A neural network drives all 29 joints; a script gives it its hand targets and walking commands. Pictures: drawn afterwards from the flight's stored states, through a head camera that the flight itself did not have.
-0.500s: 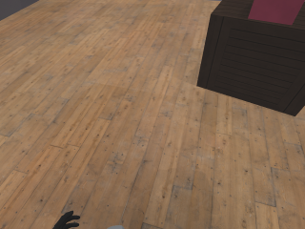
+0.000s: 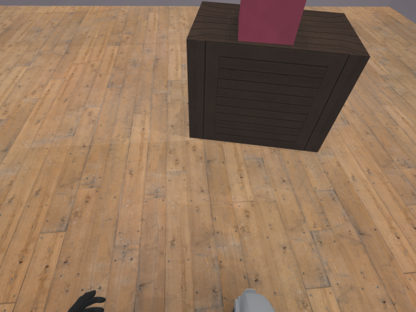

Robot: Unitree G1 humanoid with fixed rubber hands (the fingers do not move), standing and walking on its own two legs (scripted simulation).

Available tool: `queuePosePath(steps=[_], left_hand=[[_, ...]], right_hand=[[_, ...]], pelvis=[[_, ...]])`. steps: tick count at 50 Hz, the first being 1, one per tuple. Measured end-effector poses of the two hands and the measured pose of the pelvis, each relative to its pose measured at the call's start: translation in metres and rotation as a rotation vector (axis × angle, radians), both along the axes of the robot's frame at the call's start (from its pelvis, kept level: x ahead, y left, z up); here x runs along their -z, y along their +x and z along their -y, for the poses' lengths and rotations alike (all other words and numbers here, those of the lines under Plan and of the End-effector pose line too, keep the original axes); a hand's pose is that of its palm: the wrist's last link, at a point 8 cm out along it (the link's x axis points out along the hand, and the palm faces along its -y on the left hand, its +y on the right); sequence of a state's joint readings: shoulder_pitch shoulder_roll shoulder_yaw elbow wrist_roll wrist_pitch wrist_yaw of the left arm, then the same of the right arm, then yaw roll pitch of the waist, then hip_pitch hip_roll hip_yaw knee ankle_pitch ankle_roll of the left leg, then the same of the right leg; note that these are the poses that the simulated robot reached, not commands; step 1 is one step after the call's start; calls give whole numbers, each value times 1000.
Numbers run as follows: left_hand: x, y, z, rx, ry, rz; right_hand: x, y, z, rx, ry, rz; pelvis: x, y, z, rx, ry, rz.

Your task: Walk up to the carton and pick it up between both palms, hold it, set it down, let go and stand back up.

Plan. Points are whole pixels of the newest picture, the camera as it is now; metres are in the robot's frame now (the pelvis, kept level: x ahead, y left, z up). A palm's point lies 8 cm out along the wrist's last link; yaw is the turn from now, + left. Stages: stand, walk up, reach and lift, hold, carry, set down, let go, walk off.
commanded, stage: walk up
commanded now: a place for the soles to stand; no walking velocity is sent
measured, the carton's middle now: (269, 2) +1.42 -0.32 +0.05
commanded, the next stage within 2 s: none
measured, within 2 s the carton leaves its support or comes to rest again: neither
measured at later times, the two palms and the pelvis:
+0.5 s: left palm (111, 250) +0.29 +0.22 -0.14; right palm (330, 225) +0.34 -0.31 -0.10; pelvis +0.26 -0.04 -0.02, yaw -7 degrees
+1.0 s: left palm (181, 136) +0.63 +0.07 -0.09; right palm (352, 197) +0.43 -0.42 -0.13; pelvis +0.47 -0.15 -0.01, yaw -9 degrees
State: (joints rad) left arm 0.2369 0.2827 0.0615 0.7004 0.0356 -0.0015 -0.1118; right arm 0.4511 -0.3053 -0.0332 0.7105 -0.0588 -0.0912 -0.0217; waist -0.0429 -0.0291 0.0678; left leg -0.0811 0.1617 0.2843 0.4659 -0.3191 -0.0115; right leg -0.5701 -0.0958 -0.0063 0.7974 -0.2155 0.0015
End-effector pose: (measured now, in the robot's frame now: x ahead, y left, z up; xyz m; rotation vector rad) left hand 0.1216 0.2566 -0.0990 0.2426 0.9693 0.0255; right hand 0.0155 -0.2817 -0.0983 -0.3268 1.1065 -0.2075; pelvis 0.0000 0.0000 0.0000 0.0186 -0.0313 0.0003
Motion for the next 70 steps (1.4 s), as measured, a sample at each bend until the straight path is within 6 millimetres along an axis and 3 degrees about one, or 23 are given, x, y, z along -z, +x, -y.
queuePosePath(steps=[5, 8, 11, 17, 21, 25, 28, 33, 39, 44, 46, 48, 56, 60, 63, 66, 70], left_hand=[[-12, 119, 41, 110, 32, 152], [-7, 157, 56, 96, 62, 199], [-6, 160, 60, 55, 80, 131], [0, 147, 54, -22, 80, -34], [13, 148, 44, -67, 61, -124], [38, 169, 33, -64, 52, -202], [47, 206, 36, 2, 63, -245], [28, 305, 64, 106, 33, -148], [-1, 432, 124, 222, -1, 33], [-8, 512, 176, 262, 18, 179], [-6, 522, 185, 224, 33, 190], [-6, 520, 186, 171, 48, 155], [-1, 478, 169, -2, 88, -76], [11, 464, 160, -73, 80, -187], [25, 464, 154, -102, 69, -258], [42, 482, 155, -64, 70, -311], [41, 543, 170, -1, 57, -274]], right_hand=[[25, 1, 30, 103, 17, -124], [42, 28, 40, 107, 54, -157], [38, 86, 40, 80, 94, -77], [11, 208, 28, -1, 140, 105], [0, 272, 23, -48, 123, 154], [3, 321, 27, -47, 55, 213], [4, 328, 36, 16, 16, 190], [-3, 311, 50, 130, 3, 73], [4, 296, 74, 240, 35, -60], [30, 315, 108, 266, 70, -139], [38, 339, 119, 249, 86, -149], [37, 375, 129, 221, 100, -118], [6, 532, 147, 64, 123, 77], [-3, 601, 148, 2, 109, 137], [-7, 649, 148, -27, 80, 196], [-4, 678, 152, -30, 30, 248], [-6, 674, 166, 38, 3, 180]], pelvis=[[16, 61, 26, 39, 6, -8], [28, 91, 42, 61, 0, -10], [20, 118, 47, 74, -7, -5], [3, 174, 52, 96, -16, -11], [3, 215, 50, 100, -23, -10], [21, 262, 42, 121, -27, -7], [24, 287, 45, 149, -6, 5], [8, 328, 58, 183, 1, 5], [1, 378, 85, 195, 0, -1], [20, 426, 126, 192, 7, 2], [23, 441, 138, 184, -1, 7], [19, 455, 145, 170, -5, 9], [-3, 515, 166, 143, -9, -11], [-2, 548, 170, 128, -15, -12], [6, 577, 169, 118, -18, -6], [20, 602, 168, 115, -13, 2], [14, 628, 179, 126, -6, 13]])
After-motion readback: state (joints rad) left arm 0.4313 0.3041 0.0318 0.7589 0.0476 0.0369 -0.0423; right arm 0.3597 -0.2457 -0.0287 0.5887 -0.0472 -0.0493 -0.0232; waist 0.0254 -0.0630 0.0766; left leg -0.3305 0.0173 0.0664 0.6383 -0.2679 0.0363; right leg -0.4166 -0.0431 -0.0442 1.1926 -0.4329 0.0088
